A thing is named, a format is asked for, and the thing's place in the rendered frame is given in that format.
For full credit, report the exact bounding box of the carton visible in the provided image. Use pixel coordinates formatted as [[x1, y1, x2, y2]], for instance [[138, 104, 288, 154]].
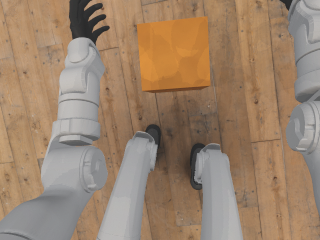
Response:
[[137, 16, 211, 93]]

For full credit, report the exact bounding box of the right robot forearm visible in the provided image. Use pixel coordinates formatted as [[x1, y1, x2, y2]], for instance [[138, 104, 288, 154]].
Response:
[[287, 0, 320, 103]]

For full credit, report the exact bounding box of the robot right hand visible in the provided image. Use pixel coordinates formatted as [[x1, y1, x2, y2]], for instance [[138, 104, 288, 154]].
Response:
[[280, 0, 293, 11]]

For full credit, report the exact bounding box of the robot right upper arm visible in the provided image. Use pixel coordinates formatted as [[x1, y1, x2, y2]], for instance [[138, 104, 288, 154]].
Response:
[[285, 101, 320, 217]]

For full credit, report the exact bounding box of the left robot shin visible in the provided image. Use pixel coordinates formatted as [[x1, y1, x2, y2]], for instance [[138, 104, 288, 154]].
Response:
[[124, 131, 155, 153]]

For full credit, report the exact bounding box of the robot left thigh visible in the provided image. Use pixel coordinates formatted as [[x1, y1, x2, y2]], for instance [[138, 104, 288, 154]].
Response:
[[96, 137, 158, 240]]

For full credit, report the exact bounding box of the left robot forearm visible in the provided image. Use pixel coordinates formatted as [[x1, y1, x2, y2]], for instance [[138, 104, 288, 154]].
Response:
[[41, 37, 105, 185]]

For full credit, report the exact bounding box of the robot left hand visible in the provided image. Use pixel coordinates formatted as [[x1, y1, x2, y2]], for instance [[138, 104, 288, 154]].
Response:
[[69, 0, 110, 46]]

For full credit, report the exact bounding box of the robot left upper arm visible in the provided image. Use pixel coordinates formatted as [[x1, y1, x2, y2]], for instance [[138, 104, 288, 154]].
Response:
[[0, 145, 108, 240]]

